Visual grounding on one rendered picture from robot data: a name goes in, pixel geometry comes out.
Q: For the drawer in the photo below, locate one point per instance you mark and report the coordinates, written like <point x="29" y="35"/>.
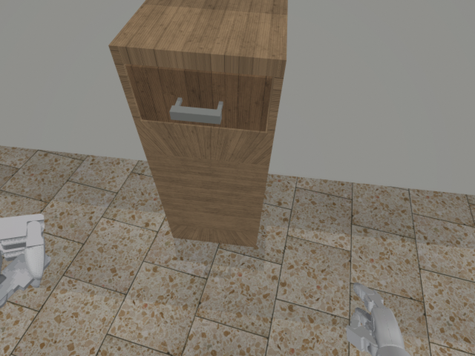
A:
<point x="245" y="97"/>

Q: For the left robot hand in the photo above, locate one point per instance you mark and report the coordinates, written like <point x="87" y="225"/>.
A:
<point x="22" y="242"/>

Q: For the right robot hand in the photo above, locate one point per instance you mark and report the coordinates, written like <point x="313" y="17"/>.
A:
<point x="379" y="329"/>

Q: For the handle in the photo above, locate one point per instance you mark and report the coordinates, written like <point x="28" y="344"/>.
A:
<point x="190" y="114"/>

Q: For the cabinet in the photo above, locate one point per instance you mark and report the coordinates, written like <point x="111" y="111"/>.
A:
<point x="211" y="180"/>

